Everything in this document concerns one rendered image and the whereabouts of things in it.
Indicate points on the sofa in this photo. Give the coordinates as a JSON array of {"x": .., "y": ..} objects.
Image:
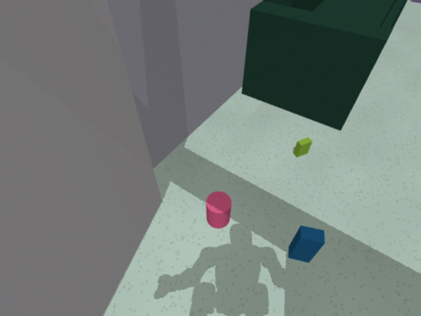
[{"x": 313, "y": 57}]

